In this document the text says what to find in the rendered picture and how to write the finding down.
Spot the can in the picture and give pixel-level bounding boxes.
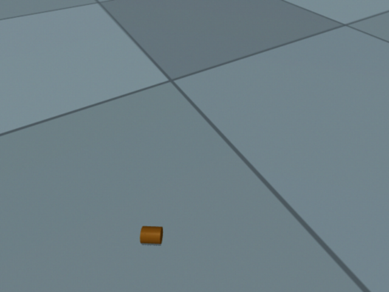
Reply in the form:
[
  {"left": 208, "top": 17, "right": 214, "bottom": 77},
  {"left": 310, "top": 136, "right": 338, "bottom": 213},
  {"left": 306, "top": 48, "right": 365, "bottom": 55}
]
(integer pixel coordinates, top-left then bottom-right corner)
[{"left": 140, "top": 226, "right": 163, "bottom": 244}]

